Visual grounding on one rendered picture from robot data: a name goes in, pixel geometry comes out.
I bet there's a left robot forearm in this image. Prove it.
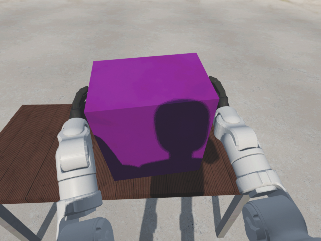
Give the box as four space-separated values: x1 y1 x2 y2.
55 118 103 241

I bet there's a robot right hand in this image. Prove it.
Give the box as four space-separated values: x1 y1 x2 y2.
209 76 229 109

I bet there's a right robot forearm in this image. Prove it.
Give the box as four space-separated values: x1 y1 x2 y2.
213 106 308 233

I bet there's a carton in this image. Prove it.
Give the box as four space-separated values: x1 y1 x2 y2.
84 53 219 181

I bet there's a robot left hand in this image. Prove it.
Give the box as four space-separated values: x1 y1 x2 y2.
69 86 88 122

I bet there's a table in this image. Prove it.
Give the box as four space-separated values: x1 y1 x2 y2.
0 104 250 241

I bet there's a right robot upper arm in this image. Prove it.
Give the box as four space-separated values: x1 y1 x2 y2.
242 195 321 241

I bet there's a left robot upper arm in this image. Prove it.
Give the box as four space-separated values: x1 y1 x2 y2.
58 217 114 241

